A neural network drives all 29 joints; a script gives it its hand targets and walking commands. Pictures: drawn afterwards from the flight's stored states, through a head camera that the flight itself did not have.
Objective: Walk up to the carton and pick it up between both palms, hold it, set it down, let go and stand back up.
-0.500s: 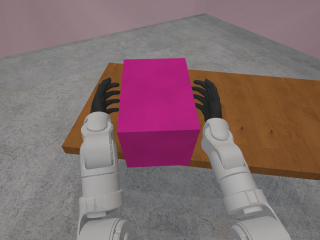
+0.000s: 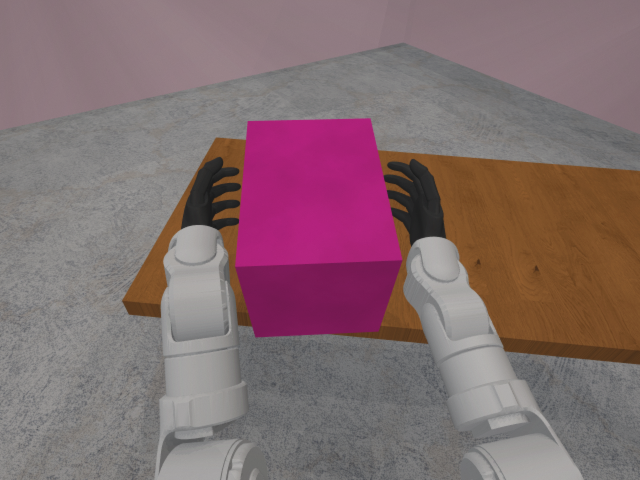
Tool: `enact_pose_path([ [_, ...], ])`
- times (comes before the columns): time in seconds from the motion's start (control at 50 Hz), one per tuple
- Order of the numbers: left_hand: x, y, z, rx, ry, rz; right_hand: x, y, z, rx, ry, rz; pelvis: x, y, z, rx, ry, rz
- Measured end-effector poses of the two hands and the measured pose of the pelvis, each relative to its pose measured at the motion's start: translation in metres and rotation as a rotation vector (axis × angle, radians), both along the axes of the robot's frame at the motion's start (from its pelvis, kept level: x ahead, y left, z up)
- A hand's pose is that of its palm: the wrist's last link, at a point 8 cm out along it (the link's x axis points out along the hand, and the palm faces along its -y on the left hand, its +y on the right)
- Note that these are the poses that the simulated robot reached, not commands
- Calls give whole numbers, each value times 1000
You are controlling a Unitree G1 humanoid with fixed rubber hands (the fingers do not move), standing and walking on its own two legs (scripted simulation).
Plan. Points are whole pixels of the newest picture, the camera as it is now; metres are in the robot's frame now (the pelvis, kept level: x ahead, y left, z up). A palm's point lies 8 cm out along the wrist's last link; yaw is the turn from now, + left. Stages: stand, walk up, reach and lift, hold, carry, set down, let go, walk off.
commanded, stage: hold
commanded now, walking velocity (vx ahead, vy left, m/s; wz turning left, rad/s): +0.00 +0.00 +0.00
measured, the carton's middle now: (313, 226) +0.41 +0.00 +0.13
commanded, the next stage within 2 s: none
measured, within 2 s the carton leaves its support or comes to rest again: neither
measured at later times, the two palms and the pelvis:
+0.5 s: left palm (204, 228) +0.35 +0.13 +0.18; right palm (423, 230) +0.35 -0.12 +0.17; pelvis +0.00 +0.00 +0.00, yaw +0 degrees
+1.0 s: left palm (201, 230) +0.36 +0.14 +0.17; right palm (416, 230) +0.36 -0.12 +0.16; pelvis +0.00 +0.00 +0.00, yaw +0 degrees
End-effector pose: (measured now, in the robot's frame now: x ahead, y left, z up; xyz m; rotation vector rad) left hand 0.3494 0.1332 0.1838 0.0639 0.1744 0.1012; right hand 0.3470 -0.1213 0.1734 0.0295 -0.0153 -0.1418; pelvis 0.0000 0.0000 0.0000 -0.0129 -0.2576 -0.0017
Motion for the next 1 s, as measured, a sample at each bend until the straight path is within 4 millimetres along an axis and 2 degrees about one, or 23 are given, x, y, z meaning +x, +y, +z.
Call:
enact_pose_path([
  [0.32, 0, -3, 3, -4, 16, 5, 1, -3, 0, 7, 14, 0, -4, -3, 0, 5, -3, -9],
  [0.46, 2, -2, 0, -5, 17, 3, 2, -2, -1, 5, 14, 1, -4, -3, 0, 4, 0, -5],
  [0.6, 7, 2, -12, -9, 55, 5, 8, 2, -13, 14, 50, 6, -4, -3, 0, 3, 9, -7],
  [1.0, 9, 4, -11, -3, 31, 1, 10, 4, -11, 11, 26, 4, 4, 1, 1, -4, 13, -2],
])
